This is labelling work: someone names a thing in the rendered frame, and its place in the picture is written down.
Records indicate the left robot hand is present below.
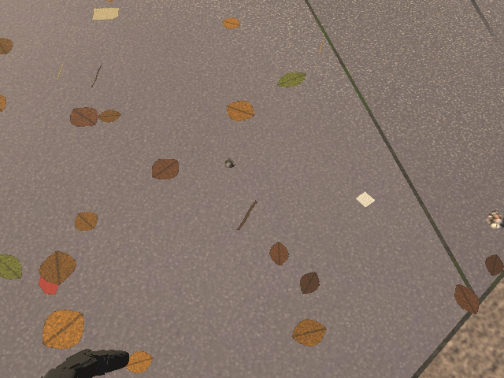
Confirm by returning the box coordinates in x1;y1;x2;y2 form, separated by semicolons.
41;349;129;378

